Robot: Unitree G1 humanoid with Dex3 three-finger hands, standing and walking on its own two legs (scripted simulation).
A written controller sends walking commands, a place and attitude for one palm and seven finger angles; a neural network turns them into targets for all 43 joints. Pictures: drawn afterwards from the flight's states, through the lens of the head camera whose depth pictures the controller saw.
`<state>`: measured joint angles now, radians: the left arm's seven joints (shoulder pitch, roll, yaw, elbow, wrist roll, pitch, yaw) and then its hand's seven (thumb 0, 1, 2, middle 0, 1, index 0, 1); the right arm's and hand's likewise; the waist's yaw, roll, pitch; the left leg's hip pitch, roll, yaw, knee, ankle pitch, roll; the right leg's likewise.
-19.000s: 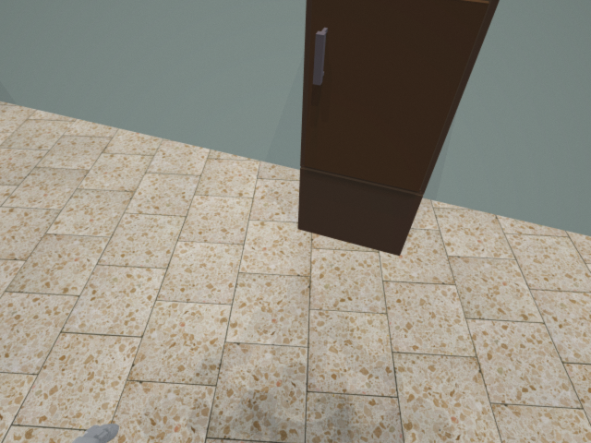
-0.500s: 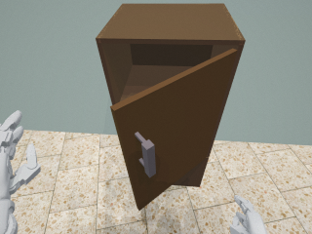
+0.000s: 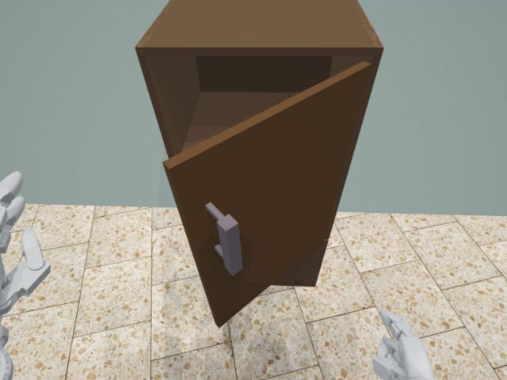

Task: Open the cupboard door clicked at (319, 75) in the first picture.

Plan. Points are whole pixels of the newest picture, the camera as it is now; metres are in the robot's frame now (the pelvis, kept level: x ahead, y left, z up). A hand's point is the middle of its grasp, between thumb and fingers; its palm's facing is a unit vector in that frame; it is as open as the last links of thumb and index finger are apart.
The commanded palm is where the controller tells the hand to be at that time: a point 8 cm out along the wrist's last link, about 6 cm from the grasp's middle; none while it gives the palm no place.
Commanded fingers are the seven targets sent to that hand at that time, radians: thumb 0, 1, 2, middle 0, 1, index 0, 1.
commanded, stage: step back with the hand held close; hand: left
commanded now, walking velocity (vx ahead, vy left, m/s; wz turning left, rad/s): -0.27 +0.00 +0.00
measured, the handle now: (223, 239) +0.33 +0.09 +0.04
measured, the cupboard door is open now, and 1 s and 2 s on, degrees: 43 43 43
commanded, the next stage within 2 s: stop stepping back and stand still in 0.96 s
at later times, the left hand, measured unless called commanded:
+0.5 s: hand out of the picture +0.12 +0.29 +0.15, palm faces +0.44 -0.75 -0.49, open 7.4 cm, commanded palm +0.06 +0.33 +0.17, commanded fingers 0.00 0.90 0.90 -0.20 -0.30 -0.20 -0.30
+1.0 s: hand out of the picture +0.04 +0.28 +0.15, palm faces +0.40 -0.79 -0.46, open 7.5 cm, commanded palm -0.02 +0.32 +0.17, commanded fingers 0.00 0.90 0.90 -0.20 -0.30 -0.20 -0.30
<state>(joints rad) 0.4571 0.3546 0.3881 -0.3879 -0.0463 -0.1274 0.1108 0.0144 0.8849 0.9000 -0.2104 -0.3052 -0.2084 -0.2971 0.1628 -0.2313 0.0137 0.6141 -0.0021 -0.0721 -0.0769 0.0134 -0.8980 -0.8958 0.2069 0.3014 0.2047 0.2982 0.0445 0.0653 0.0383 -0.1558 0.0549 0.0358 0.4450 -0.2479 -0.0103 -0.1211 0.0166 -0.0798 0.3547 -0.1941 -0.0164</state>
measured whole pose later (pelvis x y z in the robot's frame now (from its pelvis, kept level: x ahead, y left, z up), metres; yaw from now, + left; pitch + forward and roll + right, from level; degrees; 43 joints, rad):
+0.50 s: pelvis -0.08 +0.03 -0.02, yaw +0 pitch -2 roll -1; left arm 0.54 0.39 0.44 -0.51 -0.01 -0.19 0.15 0.01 0.88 0.90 -0.21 -0.31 -0.21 -0.30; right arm 0.20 -0.22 0.00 0.54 0.00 -0.06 -0.08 0.01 -0.90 -0.90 0.21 0.30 0.20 0.30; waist 0.02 0.01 0.07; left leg -0.38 0.01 0.07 0.62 -0.24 0.05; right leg -0.36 -0.03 -0.04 0.56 -0.17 0.02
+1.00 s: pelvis -0.18 +0.02 -0.02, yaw -4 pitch +5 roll -1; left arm 0.54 0.44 0.46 -0.59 -0.07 -0.20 0.16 0.01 0.89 0.90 -0.21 -0.30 -0.21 -0.30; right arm 0.13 -0.16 0.03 0.62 -0.02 -0.14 -0.04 0.01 -0.90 -0.90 0.21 0.30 0.21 0.30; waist 0.06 -0.04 0.00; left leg -0.57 0.03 0.08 0.41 0.03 0.01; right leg -0.08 0.03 0.00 0.42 -0.43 -0.04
